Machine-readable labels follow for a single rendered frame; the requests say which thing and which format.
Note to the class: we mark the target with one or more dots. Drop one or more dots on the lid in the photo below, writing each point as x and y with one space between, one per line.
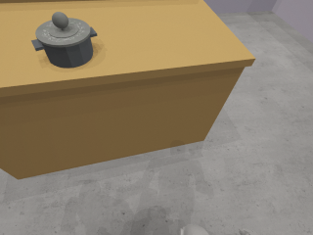
76 32

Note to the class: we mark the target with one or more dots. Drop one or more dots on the pot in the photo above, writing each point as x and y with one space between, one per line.
71 56

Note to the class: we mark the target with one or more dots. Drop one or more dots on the right robot thigh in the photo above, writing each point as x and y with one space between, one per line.
192 229

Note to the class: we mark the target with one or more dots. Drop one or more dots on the knob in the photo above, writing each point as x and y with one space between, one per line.
60 20

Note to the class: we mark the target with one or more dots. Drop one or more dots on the table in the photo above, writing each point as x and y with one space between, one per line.
160 74

